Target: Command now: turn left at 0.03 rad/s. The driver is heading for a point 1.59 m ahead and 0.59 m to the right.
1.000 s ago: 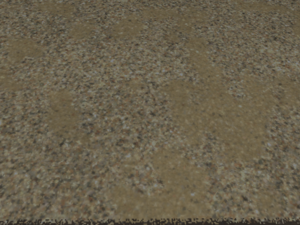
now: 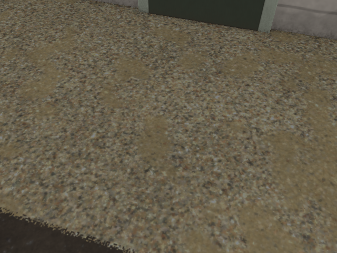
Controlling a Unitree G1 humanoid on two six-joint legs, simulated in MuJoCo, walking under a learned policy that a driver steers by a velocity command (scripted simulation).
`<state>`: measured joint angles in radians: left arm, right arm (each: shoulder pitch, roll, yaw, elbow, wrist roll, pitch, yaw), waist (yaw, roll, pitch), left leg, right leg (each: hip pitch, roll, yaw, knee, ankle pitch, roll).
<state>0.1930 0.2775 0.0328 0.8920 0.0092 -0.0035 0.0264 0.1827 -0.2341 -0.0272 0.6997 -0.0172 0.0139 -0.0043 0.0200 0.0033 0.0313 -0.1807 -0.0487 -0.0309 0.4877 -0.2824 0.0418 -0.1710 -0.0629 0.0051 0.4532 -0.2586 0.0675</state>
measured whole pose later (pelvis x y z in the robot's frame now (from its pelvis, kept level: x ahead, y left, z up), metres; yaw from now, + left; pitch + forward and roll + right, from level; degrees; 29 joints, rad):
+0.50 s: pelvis +0.00 -0.01 +0.00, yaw +0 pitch -2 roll +0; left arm 0.22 0.26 0.04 1.04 0.00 0.00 0.05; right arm 0.23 -0.24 -0.03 0.90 0.00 0.01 -0.03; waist 0.01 0.00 0.02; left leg -0.17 -0.05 -0.03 0.50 -0.30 0.04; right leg -0.19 -0.06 0.01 0.51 -0.32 0.05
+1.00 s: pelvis +0.15 -0.07 +0.01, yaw -1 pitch +1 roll +1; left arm 0.46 0.19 0.01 1.06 0.00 -0.08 0.01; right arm 0.06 -0.27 -0.05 0.84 0.02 -0.07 0.02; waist 0.08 0.04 0.02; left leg -0.64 0.09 0.00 0.73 -0.01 0.00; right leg 0.08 0.03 -0.03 0.17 -0.26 -0.05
